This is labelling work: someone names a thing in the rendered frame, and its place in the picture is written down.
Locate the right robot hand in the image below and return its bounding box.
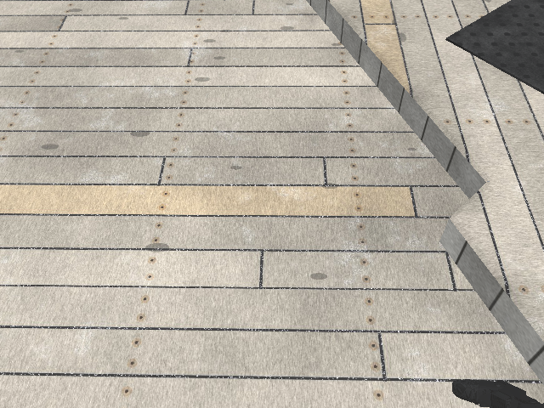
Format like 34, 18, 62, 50
452, 379, 544, 408

